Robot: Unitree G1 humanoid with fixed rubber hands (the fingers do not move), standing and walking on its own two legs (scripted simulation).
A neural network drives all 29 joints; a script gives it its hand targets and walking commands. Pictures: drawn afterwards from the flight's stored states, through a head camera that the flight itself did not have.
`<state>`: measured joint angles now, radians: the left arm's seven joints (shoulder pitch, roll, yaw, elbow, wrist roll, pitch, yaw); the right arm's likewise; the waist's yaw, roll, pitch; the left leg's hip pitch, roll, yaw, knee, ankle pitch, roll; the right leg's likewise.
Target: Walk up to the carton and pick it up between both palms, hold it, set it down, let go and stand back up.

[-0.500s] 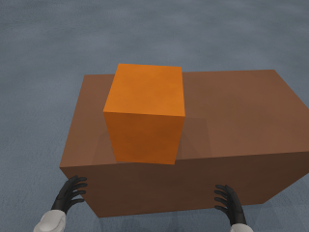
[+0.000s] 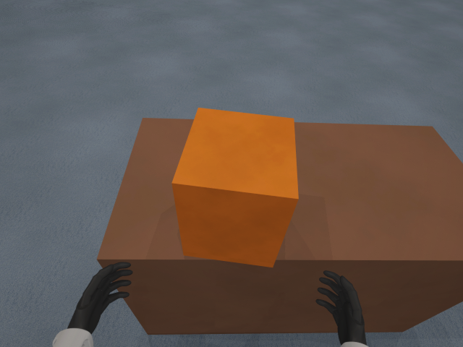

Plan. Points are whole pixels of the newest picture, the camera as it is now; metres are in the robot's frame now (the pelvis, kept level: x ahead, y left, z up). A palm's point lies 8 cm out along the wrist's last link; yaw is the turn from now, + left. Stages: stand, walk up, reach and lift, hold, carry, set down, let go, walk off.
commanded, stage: reach and lift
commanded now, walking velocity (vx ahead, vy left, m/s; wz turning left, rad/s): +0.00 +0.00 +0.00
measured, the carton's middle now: (236, 189) +0.42 +0.03 +0.01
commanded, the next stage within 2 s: none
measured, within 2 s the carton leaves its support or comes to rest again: neither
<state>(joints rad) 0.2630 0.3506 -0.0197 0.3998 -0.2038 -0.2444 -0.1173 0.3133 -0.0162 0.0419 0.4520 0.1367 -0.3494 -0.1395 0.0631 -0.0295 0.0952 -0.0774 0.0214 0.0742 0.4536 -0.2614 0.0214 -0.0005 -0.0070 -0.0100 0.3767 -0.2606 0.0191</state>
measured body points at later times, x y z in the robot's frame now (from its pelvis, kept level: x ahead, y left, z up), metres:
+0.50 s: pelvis +0.00 +0.00 +0.00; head -0.01 +0.02 +0.45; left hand +0.23 +0.25 +0.02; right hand +0.24 -0.17 +0.01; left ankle +0.00 +0.10 -0.74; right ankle -0.03 -0.13 -0.74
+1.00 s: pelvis -0.01 -0.01 +0.00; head +0.00 +0.01 +0.45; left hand +0.32 +0.24 +0.08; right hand +0.30 -0.18 +0.07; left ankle +0.00 +0.10 -0.74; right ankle -0.03 -0.13 -0.74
